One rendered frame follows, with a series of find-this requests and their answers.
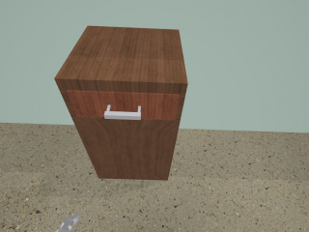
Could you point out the handle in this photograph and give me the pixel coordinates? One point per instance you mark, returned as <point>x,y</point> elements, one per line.
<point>122,115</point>

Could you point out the drawer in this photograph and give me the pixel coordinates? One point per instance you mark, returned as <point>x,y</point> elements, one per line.
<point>153,105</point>

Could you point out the cabinet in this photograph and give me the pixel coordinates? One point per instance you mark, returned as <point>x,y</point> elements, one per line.
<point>127,60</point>

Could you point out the robot left hand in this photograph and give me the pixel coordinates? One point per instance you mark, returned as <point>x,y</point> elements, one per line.
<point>68,223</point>

